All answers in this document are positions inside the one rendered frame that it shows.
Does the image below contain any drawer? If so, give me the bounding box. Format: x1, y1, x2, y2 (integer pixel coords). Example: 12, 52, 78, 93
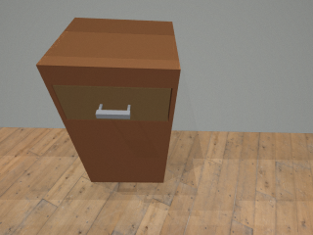
53, 84, 171, 121

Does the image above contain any handle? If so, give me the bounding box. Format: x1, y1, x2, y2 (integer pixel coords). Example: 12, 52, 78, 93
95, 104, 131, 119

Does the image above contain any cabinet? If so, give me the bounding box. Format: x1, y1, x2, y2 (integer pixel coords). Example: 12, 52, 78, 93
36, 18, 181, 183

